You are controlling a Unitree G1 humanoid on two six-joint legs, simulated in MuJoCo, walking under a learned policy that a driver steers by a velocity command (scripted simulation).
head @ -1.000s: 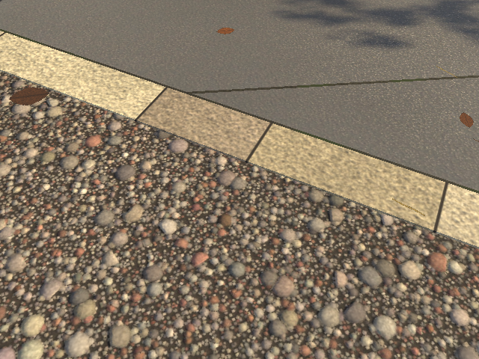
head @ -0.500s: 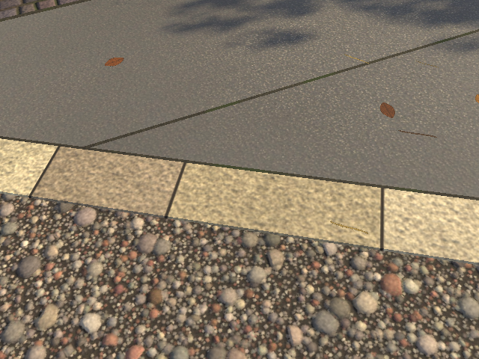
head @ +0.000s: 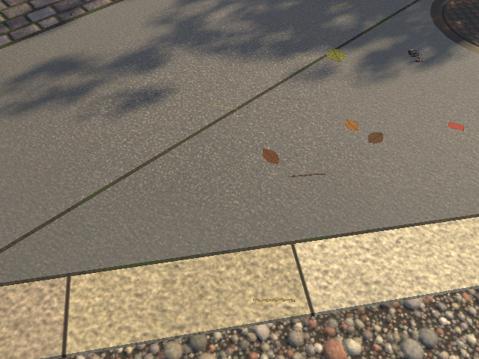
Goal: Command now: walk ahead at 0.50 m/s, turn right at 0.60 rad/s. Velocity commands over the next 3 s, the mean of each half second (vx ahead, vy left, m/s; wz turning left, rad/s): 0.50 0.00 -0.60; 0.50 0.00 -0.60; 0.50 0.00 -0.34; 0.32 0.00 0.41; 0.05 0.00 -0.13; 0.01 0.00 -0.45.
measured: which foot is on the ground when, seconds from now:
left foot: down 0.00-0.30, up 0.32-0.76, down 0.78-1.00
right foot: up 0.00-0.28, down 0.30-0.80, up 0.82-1.00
